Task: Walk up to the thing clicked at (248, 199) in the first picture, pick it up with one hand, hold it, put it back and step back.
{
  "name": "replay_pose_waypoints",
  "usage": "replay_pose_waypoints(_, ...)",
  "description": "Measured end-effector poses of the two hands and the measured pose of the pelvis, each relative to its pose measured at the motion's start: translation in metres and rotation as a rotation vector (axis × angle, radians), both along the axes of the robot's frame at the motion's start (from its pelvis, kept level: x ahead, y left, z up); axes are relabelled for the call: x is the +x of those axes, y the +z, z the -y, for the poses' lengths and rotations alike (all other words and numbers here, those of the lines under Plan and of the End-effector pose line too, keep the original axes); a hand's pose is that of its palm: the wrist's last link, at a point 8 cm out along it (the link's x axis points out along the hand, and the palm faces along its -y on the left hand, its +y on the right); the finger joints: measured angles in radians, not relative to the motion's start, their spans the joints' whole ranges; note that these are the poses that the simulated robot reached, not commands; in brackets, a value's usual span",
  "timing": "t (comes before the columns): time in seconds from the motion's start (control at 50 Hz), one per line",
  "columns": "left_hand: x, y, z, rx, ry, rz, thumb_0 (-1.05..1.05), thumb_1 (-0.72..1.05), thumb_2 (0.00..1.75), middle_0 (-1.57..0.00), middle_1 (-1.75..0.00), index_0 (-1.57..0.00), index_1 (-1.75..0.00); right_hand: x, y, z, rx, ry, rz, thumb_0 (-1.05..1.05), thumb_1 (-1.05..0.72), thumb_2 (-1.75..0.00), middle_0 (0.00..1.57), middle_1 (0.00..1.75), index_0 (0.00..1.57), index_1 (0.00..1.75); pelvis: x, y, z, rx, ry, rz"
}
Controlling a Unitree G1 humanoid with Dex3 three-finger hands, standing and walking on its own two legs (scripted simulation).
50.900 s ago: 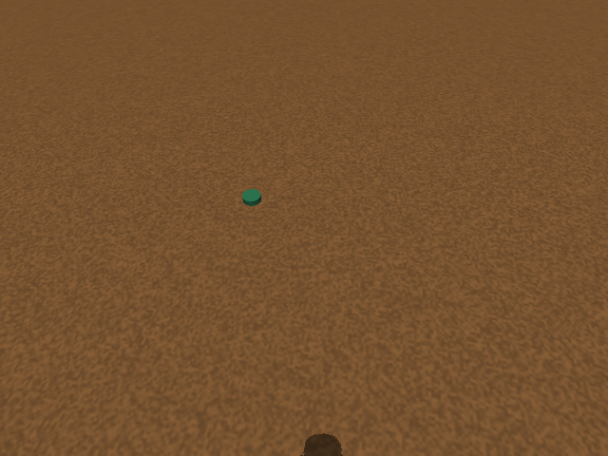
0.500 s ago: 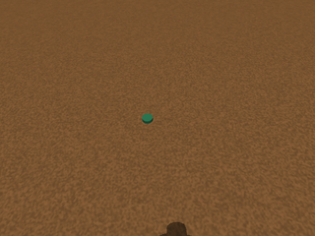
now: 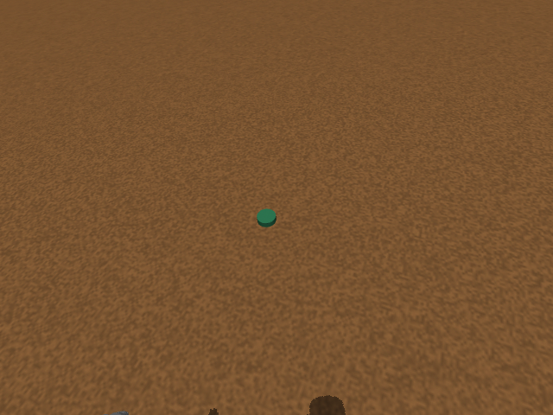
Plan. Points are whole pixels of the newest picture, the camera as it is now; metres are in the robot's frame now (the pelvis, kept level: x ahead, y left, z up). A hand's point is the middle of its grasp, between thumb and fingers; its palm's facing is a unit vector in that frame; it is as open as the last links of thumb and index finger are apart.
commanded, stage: step back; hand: left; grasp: from above
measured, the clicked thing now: (266, 217) +1.10 +0.14 -0.75
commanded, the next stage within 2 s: stand in 0.16 s
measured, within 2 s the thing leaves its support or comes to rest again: neither
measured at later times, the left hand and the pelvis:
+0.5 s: hand out of the picture +0.12 +0.27 -0.14, palm faces -0.01 -0.95 -0.32, open 7.3 cm; pelvis +0.03 +0.02 +0.02, yaw -1 degrees
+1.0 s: hand out of the picture +0.08 +0.25 -0.13, palm faces -0.03 -0.94 -0.35, open 7.3 cm; pelvis +0.00 +0.00 +0.02, yaw -1 degrees
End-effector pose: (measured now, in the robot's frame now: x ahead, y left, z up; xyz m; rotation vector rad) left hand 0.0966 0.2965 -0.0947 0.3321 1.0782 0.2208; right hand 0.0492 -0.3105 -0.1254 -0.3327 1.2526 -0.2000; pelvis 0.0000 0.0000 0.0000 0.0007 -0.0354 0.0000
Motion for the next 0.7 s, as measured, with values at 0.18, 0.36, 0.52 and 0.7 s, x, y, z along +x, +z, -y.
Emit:
replay_pose_waypoints(0.18, 0.005, -0.013, -0.030, -0.011, 0.057, -0.076, 0.01, 0.91, 0.89, -0.20, -0.30, -0.21, -0.30, 0.019, 0.008, -0.027, -0.004, 0.001, -0.031, 0.01, -0.91, -0.90, 0.21, 0.30, 0.20, 0.30, 0.019, 0.003, -0.017, 0.003, -0.003, -0.007)
replay_pose_waypoints(0.36, 0.013, -0.014, -0.024, -0.049, 0.037, -0.117, 0.01, 0.91, 0.89, -0.20, -0.30, -0.21, -0.30, 0.067, 0.025, -0.040, 0.003, 0.016, 0.072, 0.01, -0.90, -0.90, 0.21, 0.30, 0.20, 0.30, 0.031, 0.013, -0.022, 0.001, -0.011, 0.006)
replay_pose_waypoints(0.52, 0.016, -0.006, -0.013, -0.051, 0.014, -0.104, 0.01, 0.91, 0.89, -0.20, -0.30, -0.21, -0.30, 0.092, 0.034, -0.037, 0.013, 0.027, 0.143, 0.01, -0.90, -0.90, 0.21, 0.30, 0.20, 0.30, 0.028, 0.019, -0.018, 0.004, -0.011, 0.017)
replay_pose_waypoints(0.7, 0.003, 0.001, -0.007, -0.030, 0.008, -0.109, 0.01, 0.91, 0.89, -0.20, -0.30, -0.21, -0.30, 0.074, 0.031, -0.026, 0.032, 0.017, 0.115, 0.01, -0.90, -0.90, 0.21, 0.30, 0.20, 0.30, 0.019, 0.021, -0.008, 0.004, -0.009, 0.022)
